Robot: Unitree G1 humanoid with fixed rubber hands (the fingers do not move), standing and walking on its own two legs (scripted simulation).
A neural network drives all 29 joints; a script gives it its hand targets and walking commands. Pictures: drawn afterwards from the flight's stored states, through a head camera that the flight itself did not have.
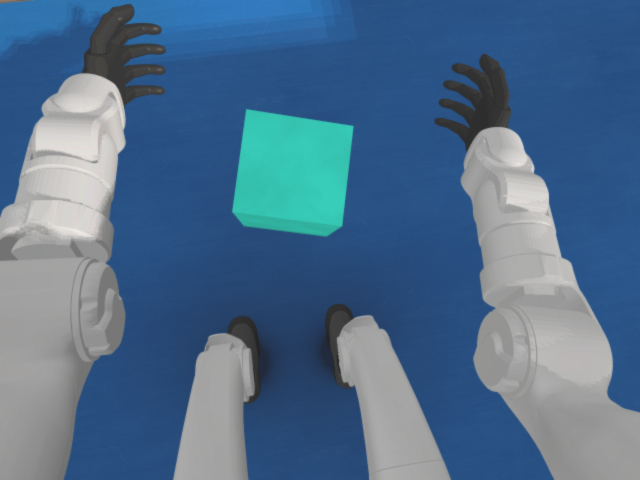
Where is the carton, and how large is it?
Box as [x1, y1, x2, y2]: [232, 109, 353, 236]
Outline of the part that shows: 246,109 232,209 233,213 243,225 324,236 326,236 341,226 353,126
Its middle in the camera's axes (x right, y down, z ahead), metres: -0.06 -0.13 +0.87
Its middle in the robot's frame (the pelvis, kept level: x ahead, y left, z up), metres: +0.53 -0.04 -0.53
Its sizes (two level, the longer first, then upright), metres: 0.210 0.200 0.250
